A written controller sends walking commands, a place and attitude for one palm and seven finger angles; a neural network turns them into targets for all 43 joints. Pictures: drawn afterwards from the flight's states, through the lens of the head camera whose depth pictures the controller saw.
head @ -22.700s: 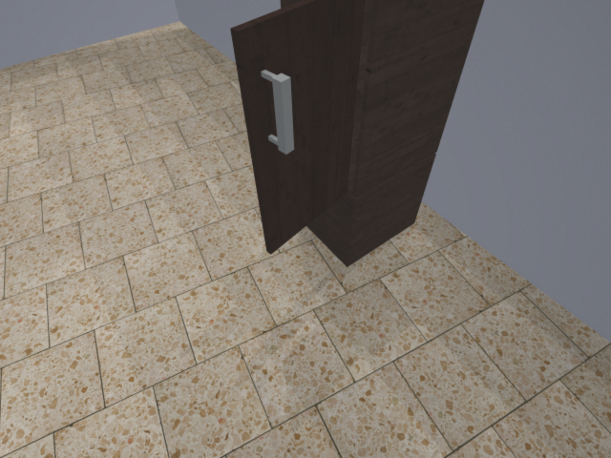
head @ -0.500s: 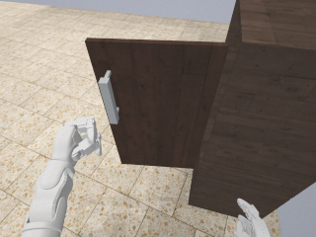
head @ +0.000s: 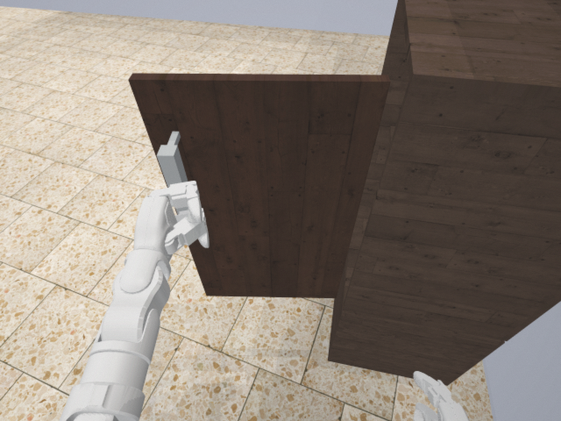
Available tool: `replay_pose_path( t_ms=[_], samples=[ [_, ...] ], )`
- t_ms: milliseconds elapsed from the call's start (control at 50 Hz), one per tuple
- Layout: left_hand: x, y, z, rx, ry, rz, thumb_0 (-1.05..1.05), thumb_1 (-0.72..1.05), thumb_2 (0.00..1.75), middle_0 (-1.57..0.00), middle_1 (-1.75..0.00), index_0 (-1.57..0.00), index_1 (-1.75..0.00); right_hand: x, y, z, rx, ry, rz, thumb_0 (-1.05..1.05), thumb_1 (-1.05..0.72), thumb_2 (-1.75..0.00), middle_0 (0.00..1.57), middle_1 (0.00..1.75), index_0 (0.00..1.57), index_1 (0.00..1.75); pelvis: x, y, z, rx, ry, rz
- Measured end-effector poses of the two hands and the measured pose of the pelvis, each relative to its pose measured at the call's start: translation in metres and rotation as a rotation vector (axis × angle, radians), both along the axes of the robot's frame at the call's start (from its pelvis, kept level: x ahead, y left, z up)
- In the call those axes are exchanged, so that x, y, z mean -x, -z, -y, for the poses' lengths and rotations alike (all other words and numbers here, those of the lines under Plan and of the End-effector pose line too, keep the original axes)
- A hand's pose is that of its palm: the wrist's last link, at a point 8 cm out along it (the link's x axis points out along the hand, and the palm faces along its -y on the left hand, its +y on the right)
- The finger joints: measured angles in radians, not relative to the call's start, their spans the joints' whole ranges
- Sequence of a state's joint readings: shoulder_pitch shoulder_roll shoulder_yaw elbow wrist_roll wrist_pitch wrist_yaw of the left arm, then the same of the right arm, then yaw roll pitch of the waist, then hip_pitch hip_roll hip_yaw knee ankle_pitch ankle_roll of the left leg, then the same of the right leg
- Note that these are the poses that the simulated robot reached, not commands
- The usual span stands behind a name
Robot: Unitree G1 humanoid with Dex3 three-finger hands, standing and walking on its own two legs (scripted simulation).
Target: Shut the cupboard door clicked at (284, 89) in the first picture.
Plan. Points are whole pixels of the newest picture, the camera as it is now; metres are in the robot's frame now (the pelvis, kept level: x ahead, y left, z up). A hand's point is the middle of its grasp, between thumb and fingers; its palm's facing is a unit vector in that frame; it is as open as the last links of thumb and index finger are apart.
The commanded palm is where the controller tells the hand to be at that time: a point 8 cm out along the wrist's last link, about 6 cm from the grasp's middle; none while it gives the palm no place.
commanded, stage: bring the fist close to the handle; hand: left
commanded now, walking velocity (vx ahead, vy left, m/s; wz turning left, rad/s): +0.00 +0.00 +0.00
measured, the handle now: (182, 181) +0.44 +0.18 +0.11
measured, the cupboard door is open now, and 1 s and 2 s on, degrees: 100 91 75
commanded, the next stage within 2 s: push the door shut along its arc in 0.26 s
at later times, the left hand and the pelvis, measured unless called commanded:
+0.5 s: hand (200, 224) +0.36 +0.14 +0.10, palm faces +0.02 -1.00 -0.04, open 3.1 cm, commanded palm +0.34 +0.19 +0.11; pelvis -0.01 -0.02 +0.00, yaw +1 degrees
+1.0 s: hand (201, 194) +0.41 +0.14 +0.11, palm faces -0.12 -0.99 -0.03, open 3.1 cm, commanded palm +0.41 +0.18 +0.11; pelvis -0.01 -0.01 +0.00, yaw +2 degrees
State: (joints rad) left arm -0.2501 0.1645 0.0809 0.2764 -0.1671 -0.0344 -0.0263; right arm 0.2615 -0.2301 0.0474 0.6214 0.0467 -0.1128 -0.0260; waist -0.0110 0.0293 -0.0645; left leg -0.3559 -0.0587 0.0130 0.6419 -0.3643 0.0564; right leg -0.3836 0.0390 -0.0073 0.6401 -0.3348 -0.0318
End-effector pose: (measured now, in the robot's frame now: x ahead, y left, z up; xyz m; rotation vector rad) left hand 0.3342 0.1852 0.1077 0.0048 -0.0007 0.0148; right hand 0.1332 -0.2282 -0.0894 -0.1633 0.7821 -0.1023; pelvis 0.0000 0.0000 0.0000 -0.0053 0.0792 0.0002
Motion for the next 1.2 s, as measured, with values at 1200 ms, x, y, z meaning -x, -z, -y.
replay_pose_path(
  t_ms=[1200],
  samples=[
    [-0.096,-0.004,0.012,-0.014,0.228,-0.024,0.01,0.9,0.9,-1.3,-1.5,-1.31,-1.5,0.088,0.023,0.026,0.061,0.106,-0.262,0.01,-0.9,-0.9,0.2,0.3,0.2,0.3,0.012,0.007,-0.003,0.004,-0.016,-0.081]
  ],
)
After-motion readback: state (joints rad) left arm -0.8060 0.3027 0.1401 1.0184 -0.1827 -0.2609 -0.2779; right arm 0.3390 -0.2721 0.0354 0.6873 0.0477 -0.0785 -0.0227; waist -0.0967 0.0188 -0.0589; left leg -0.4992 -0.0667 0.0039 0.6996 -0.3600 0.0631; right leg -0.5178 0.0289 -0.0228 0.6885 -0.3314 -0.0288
